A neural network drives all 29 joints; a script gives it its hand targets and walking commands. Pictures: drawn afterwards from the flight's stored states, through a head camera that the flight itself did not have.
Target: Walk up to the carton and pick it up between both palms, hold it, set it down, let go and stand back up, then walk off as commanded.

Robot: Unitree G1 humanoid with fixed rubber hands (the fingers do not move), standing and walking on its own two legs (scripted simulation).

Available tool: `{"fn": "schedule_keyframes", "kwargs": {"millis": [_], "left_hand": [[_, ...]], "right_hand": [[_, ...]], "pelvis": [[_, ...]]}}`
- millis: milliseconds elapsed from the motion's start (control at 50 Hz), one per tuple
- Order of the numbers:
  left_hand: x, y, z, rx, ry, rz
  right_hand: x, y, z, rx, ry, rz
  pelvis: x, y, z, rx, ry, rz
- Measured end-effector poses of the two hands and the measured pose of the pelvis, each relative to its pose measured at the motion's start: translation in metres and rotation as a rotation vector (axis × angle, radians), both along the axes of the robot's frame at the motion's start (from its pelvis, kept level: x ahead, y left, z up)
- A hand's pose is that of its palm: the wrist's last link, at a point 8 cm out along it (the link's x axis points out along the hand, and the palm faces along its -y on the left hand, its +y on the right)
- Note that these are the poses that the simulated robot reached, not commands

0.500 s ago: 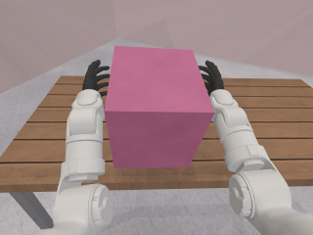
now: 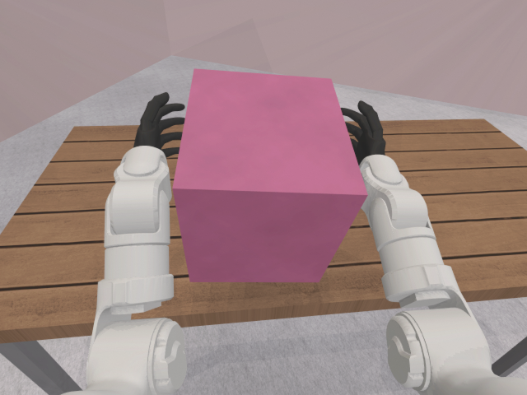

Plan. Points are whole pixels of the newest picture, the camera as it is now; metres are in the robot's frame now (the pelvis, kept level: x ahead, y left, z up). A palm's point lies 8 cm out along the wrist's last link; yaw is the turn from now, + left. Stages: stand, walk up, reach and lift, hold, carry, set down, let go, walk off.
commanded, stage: hold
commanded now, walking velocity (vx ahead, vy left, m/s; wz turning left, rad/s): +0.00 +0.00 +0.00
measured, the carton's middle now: (259, 181) +0.40 +0.01 +0.17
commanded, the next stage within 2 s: none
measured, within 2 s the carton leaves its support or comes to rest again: neither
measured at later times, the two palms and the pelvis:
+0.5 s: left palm (137, 158) +0.35 +0.17 +0.24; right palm (361, 152) +0.37 -0.13 +0.24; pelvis -0.01 +0.00 +0.00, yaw +0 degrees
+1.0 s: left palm (137, 150) +0.35 +0.17 +0.25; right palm (364, 149) +0.37 -0.13 +0.24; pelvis -0.01 +0.00 +0.00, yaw +0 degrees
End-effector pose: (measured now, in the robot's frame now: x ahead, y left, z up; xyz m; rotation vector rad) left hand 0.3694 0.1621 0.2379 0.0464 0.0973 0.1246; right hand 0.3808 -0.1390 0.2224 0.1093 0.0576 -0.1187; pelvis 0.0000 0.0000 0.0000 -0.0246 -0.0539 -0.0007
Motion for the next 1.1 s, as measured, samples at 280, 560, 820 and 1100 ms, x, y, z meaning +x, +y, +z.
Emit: {"fn": "schedule_keyframes", "kwargs": {"millis": [280,560,820,1100], "left_hand": [[-0.029,0.001,0.011,0.021,0.004,0.022],[-0.017,0.013,0.002,-0.016,0.058,0.048],[-0.006,0.011,0.009,-0.049,0.024,0.034],[-0.025,0.011,0.014,-0.053,0.044,0.037]], "right_hand": [[-0.023,0.002,0.012,-0.032,0.001,0.026],[-0.002,0.014,0.012,-0.1,0.053,0.059],[0.004,0.012,0.016,-0.006,0.022,0.036],[-0.015,0.011,0.02,0.009,0.043,0.037]], "pelvis": [[-0.018,-0.001,-0.001,0.001,-0.038,0.001],[-0.011,0.0,-0.001,0.004,-0.03,0.005],[0.0,0.001,0.0,0.003,-0.016,0.005],[-0.011,0.0,-0.001,0.004,-0.037,0.005]]}}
